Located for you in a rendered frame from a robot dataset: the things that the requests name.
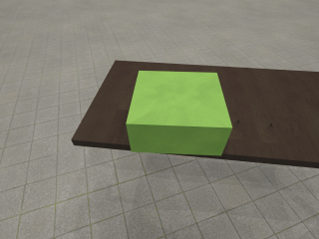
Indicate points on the table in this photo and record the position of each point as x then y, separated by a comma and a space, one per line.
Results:
274, 113

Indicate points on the carton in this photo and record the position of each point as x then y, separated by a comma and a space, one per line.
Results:
178, 113

